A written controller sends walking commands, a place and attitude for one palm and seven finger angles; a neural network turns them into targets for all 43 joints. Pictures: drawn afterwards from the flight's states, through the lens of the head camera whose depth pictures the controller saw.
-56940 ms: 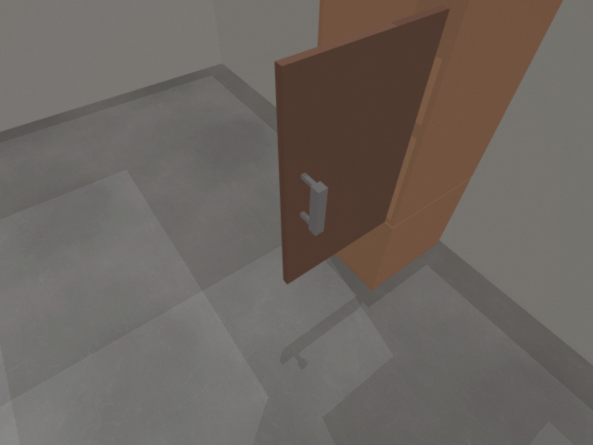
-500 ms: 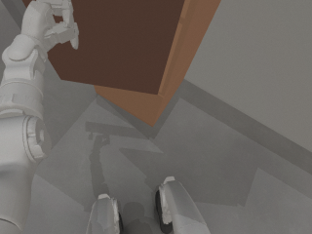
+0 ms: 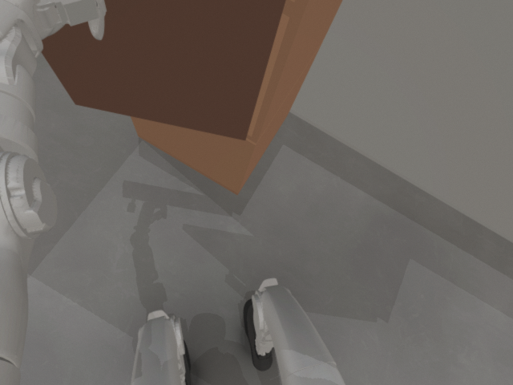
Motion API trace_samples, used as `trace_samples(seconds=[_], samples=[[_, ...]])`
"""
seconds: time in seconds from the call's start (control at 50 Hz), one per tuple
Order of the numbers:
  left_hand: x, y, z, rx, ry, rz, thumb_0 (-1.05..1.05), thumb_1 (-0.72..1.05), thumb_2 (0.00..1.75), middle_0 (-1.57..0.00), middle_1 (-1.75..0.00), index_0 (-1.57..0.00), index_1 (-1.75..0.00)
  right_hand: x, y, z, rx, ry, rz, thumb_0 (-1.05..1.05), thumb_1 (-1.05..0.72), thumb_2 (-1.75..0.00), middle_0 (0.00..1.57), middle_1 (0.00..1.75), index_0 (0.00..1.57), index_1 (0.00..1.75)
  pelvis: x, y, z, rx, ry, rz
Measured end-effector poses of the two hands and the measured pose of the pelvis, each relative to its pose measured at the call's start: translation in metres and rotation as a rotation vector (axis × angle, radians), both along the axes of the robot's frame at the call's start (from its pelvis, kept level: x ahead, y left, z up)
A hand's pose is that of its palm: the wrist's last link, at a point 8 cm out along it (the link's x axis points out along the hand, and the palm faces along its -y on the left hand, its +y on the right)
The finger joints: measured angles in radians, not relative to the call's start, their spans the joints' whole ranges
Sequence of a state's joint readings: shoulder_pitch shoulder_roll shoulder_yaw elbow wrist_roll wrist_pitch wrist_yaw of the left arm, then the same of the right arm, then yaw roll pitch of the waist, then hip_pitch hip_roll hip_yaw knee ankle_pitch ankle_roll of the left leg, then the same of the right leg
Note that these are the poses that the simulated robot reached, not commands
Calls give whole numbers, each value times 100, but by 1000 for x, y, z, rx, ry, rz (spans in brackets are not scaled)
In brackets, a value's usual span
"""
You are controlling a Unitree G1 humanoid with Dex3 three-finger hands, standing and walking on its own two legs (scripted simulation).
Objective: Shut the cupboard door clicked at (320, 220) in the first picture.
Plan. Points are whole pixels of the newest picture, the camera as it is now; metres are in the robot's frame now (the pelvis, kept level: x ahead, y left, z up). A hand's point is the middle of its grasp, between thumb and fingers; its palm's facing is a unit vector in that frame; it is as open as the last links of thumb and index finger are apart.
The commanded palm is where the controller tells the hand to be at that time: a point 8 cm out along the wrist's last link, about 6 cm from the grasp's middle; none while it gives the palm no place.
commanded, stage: pull the fist back off the door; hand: left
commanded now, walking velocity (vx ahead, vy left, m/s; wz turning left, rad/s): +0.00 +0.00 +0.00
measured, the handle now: out of the picture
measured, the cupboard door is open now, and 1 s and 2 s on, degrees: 21 16 16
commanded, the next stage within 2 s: draw the hand back to the body in 0.88 s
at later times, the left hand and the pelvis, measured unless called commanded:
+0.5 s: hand (116, 3) +0.60 +0.08 +0.11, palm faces +0.03 -1.00 -0.03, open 3.1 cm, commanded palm +0.56 +0.12 +0.10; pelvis +0.01 +0.00 +0.02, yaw +0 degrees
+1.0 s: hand (119, 54) +0.53 +0.08 +0.10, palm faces +0.02 -1.00 -0.03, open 3.1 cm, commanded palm +0.50 +0.13 +0.10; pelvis +0.03 +0.00 +0.04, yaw +2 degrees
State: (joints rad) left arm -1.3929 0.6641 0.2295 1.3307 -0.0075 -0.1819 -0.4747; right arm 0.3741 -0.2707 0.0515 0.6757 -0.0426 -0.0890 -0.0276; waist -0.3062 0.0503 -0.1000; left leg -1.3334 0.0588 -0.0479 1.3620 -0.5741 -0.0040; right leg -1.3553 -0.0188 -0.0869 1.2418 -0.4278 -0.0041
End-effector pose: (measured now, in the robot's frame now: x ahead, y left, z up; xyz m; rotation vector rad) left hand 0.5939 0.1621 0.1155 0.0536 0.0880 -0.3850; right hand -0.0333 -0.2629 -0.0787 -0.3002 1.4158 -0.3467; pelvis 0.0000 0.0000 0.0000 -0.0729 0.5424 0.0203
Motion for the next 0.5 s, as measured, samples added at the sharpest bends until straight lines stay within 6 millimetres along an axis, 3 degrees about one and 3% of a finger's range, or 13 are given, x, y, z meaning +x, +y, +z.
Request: trace_samples(seconds=[0.04, 0.12, 0.2, 0.36, 0.5], samples=[[1, -2, 0, -27, 0, 21, 4, 89, 95, -130, -150, -131, -150, -2, 0, 0, -5, 2, 8, 0, -91, -90, 20, 30, 20, 30, -1, 0, -2, -4, 6, 1], [2, -5, -7, -134, 6, 271, 4, 80, 92, -130, -150, -130, -150, -5, 7, -1, 41, 11, 48, 0, -91, -90, 20, 30, 20, 30, -3, 1, -2, -6, 16, 1], [0, -15, -9, -65, -56, 452, 2, 78, 90, -130, -150, -130, -150, -10, 19, -4, 110, 23, 54, 0, -91, -90, 20, 30, 20, 30, -4, 0, -2, 0, 23, 0], [-4, -28, -9, 15, -40, 411, 0, 88, 92, -130, -150, -130, -150, -27, 40, -1, 194, 65, -35, 0, -91, -90, 20, 30, 20, 30, -1, 0, 11, 14, 0, -10], [-16, -29, -8, -14, -47, 418, 1, 90, 91, -130, -150, -130, -150, -24, 38, 11, 207, 75, -40, 0, -91, -90, 20, 30, 20, 30, 10, 0, 25, 28, -26, -22]])
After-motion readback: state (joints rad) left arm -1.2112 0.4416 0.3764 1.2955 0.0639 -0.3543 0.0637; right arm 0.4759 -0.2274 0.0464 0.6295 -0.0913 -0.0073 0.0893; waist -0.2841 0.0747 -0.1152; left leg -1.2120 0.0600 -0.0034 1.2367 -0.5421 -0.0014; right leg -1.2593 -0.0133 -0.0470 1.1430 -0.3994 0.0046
